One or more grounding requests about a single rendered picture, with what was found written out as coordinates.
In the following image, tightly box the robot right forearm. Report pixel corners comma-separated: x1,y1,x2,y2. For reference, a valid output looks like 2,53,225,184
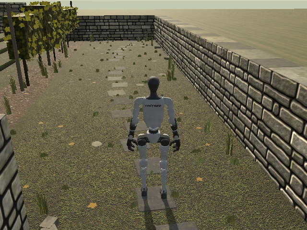
170,117,179,140

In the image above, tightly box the robot left shin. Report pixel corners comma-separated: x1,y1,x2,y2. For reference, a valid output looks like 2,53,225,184
140,159,147,190

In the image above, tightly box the right robot upper arm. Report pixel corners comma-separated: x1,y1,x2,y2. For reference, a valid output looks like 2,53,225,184
164,97,175,124

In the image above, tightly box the robot left forearm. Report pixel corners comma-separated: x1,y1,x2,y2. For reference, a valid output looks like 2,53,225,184
128,118,137,140

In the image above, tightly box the left robot upper arm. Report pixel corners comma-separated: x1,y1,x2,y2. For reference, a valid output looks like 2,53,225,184
132,97,143,124

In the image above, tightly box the left robot foot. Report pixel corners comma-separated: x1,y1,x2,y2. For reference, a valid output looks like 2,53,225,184
141,185,148,196

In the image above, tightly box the left robot hand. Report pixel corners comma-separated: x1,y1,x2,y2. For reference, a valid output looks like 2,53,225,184
127,139,138,151

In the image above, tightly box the right robot hand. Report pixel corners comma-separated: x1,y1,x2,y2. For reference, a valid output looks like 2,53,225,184
169,139,180,152

